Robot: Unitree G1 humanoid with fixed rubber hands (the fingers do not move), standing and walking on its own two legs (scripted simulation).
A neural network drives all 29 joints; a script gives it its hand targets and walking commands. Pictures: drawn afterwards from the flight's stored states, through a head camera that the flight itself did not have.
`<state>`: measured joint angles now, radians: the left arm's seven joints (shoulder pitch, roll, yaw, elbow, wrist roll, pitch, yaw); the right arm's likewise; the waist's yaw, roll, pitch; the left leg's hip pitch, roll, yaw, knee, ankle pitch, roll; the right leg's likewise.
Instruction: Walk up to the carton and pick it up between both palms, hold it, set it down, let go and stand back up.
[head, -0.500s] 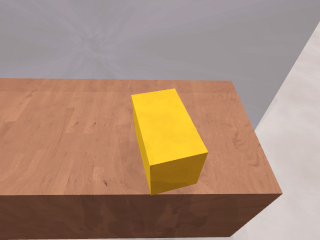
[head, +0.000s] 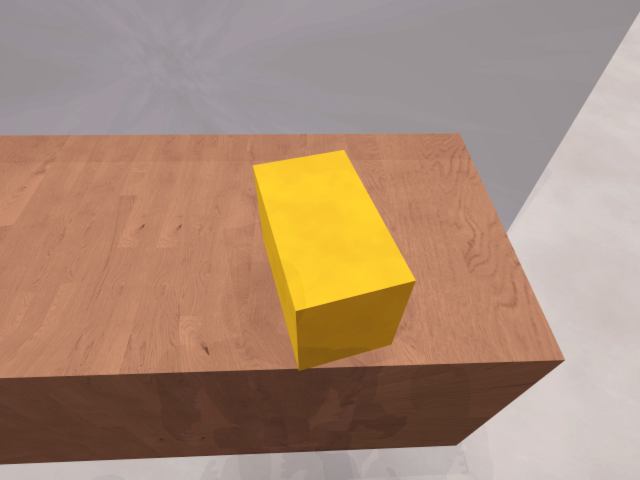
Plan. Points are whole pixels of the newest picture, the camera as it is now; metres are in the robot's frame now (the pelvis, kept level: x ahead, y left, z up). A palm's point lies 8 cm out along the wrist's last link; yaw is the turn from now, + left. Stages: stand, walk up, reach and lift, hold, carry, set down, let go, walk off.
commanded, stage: reach and lift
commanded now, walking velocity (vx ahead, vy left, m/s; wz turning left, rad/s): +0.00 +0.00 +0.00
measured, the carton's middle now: (322, 255) +0.48 -0.02 -0.04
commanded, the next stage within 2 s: none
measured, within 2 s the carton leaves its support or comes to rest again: neither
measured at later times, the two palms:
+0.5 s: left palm out of the picture +0.08 +0.19 -0.10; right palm out of the picture +0.08 -0.26 -0.10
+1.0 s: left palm out of the picture +0.11 +0.18 -0.06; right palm out of the picture +0.14 -0.23 -0.05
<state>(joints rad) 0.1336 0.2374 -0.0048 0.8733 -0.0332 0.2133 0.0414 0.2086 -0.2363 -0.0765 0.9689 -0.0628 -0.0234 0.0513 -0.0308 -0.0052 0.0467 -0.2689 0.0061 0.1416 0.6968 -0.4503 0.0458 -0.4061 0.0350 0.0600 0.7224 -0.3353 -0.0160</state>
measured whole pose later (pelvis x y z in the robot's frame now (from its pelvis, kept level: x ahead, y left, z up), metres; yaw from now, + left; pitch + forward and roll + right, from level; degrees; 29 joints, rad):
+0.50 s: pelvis -0.05 -0.04 +0.00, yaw +4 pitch -4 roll +1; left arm 0.13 0.20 0.02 0.57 0.03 0.30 0.06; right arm 0.19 -0.13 -0.08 0.79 0.00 -0.13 0.03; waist -0.01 -0.07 0.11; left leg -0.27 0.02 0.04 0.70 -0.36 -0.01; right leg -0.36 0.04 -0.04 0.68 -0.25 -0.06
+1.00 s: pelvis -0.08 -0.06 -0.01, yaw +10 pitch -7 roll +3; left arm -0.04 0.16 0.01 0.52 -0.02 0.24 0.07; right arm 0.14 -0.15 0.01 0.54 0.09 -0.06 0.00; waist 0.02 -0.11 0.10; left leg -0.29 -0.03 0.02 0.71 -0.30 -0.02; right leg -0.39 -0.03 -0.06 0.79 -0.31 -0.08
